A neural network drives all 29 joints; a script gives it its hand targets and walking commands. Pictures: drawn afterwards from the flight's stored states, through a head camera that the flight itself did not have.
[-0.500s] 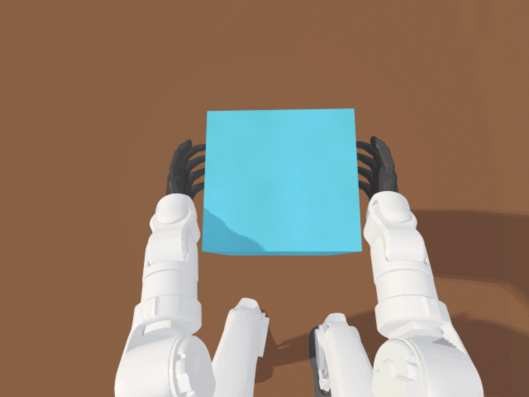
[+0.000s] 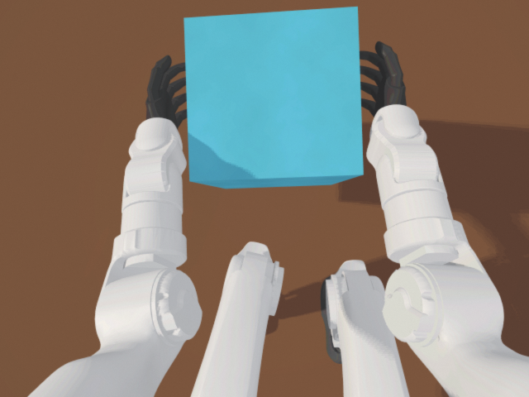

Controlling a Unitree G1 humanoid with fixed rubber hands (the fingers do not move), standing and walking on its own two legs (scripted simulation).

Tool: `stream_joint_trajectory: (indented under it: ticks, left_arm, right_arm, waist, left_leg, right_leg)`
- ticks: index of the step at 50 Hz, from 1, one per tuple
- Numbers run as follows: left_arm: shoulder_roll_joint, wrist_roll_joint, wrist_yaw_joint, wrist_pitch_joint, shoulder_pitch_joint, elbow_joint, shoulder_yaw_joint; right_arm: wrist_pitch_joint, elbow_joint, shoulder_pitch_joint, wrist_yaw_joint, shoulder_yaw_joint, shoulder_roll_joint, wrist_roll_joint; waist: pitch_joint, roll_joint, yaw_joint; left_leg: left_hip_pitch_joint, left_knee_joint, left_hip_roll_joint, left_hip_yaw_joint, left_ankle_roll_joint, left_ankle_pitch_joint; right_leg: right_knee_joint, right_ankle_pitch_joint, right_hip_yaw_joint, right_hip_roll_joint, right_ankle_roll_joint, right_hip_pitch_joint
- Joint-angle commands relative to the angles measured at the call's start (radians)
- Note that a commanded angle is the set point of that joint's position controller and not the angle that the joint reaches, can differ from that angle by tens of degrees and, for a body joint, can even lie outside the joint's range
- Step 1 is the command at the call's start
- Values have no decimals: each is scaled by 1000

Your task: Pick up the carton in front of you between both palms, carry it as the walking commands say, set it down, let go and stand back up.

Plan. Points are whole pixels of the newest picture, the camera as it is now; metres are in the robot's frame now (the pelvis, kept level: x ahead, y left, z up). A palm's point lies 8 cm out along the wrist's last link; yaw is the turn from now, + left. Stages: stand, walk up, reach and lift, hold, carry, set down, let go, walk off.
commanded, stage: set down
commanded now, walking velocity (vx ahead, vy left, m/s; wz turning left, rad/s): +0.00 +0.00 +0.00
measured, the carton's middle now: (274, 120) +0.50 +0.10 -0.18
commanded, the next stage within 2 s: none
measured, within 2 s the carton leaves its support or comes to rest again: rests again in 1.10 s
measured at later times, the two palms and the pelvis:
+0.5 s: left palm (184, 131) +0.48 +0.26 -0.25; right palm (350, 116) +0.55 -0.03 -0.25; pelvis -0.01 +0.00 -0.09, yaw -1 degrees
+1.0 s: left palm (192, 138) +0.48 +0.25 -0.27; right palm (353, 121) +0.55 -0.04 -0.27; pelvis -0.01 -0.01 -0.11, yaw +0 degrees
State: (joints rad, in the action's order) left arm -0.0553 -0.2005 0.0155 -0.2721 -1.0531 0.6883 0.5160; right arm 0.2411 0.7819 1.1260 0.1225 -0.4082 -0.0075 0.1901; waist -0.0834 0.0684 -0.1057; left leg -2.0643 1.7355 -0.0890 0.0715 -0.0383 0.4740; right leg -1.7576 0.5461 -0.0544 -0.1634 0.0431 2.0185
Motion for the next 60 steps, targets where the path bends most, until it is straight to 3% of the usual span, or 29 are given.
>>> stream_joint_trajectory:
  ticks: [1,10,20,27,33,40,60]
  left_arm:
    - [812,102,-222,0,-606,37,-457]
    - [735,122,-233,1,-717,51,-431]
    - [665,194,-242,17,-827,43,-473]
    - [663,254,-252,34,-850,12,-506]
    - [663,219,-270,34,-778,90,-457]
    - [603,196,-277,52,-819,96,-423]
    - [463,154,-264,87,-799,188,-347]
  right_arm:
    - [-15,42,596,-166,414,-854,-79]
    - [-13,78,710,-161,401,-791,-105]
    - [-27,89,823,-163,468,-733,-187]
    - [-41,48,842,-166,545,-786,-229]
    - [-47,105,788,-180,517,-787,-210]
    - [-61,151,796,-176,469,-730,-201]
    - [-91,247,787,-201,429,-583,-206]
  waist:
    - [-1008,-13,-69]
    - [-981,1,-94]
    - [-968,11,-121]
    - [-963,96,-158]
    - [-817,106,-157]
    - [-724,92,-153]
    - [-507,85,-158]
  left_leg:
    - [658,-106,-44,-126,-20,-288]
    - [570,8,-32,-141,-19,-284]
    - [554,138,-11,-146,-21,-344]
    - [531,194,-14,-128,-14,-458]
    - [420,213,-8,-125,-4,-407]
    - [314,230,1,-129,5,-347]
    - [251,259,12,-97,30,-301]
  right_leg:
    - [111,-154,103,-63,-11,-379]
    - [-9,-144,116,-61,-13,-306]
    - [-150,-179,125,-50,-17,-274]
    - [-218,-269,126,-48,-18,-289]
    - [-218,-251,114,-48,-22,-209]
    - [-223,-236,90,-49,-31,-191]
    - [-261,-184,66,-41,-41,-93]
